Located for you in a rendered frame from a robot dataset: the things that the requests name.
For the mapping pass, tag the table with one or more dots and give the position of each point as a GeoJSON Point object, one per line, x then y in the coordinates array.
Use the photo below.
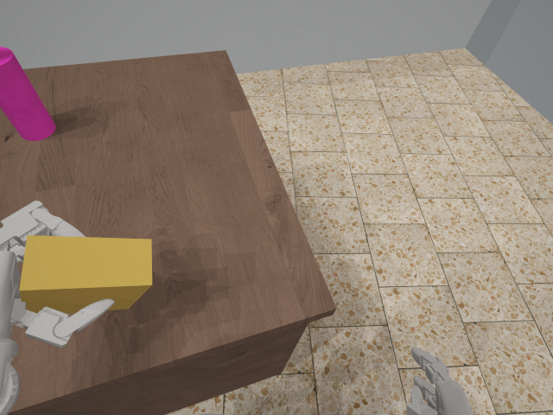
{"type": "Point", "coordinates": [164, 148]}

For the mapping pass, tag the right robot hand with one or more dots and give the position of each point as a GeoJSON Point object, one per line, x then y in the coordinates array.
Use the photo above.
{"type": "Point", "coordinates": [446, 398]}

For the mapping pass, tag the robot left forearm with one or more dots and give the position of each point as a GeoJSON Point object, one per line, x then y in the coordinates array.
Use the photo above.
{"type": "Point", "coordinates": [10, 383]}

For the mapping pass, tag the left robot hand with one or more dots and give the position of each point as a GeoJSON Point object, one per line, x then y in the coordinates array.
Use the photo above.
{"type": "Point", "coordinates": [50, 326]}

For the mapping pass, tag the sponge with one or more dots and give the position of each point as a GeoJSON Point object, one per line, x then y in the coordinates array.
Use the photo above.
{"type": "Point", "coordinates": [69, 273]}

